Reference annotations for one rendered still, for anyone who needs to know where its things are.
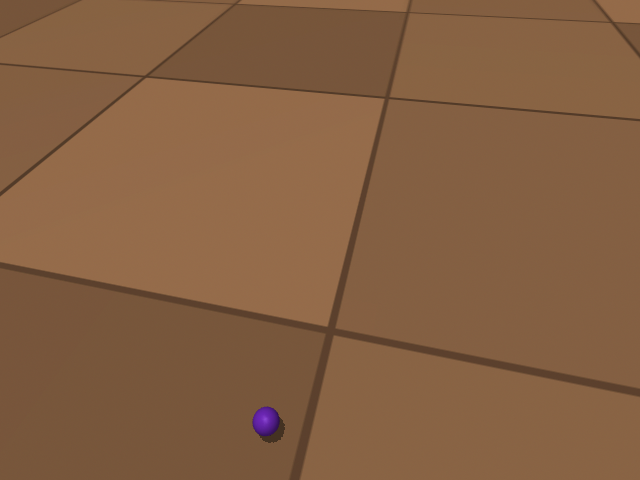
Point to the ball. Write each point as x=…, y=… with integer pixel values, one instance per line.
x=266, y=421

